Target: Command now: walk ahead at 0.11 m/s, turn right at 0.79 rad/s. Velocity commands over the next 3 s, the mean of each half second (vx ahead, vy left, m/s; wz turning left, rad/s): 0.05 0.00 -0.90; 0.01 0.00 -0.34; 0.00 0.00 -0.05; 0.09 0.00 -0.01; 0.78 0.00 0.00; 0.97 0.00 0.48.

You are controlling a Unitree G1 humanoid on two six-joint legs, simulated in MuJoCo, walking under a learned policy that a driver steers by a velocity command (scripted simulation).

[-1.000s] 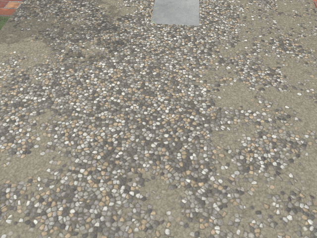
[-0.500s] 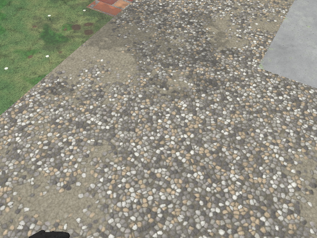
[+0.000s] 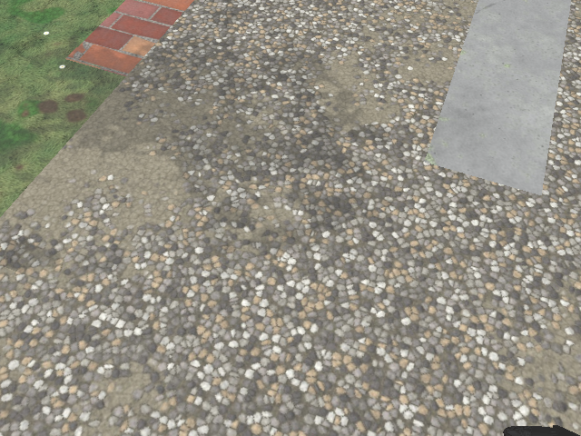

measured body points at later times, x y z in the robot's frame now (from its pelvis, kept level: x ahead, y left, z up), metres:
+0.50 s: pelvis +0.06 -0.04 +0.00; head +0.10 -0.08 +0.45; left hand +0.35 +0.15 -0.06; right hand +0.11 -0.37 -0.10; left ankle +0.18 +0.08 -0.70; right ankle +0.06 -0.14 -0.74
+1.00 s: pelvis +0.07 -0.03 +0.00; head +0.09 -0.05 +0.45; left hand +0.34 +0.09 -0.10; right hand +0.03 -0.32 -0.11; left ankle +0.18 +0.06 -0.74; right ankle -0.02 -0.13 -0.74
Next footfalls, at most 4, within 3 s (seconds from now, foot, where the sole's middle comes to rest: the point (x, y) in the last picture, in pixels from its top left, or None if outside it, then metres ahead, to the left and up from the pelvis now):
0.18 right None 0.10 -0.15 -0.77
0.62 left None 0.21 0.04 -0.77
0.94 right None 0.02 -0.15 -0.77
2.58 right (481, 410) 0.50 -0.39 -0.77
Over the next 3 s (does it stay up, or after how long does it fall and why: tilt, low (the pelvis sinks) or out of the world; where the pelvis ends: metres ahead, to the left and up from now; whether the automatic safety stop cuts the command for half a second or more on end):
stays up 0.70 -0.42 -0.02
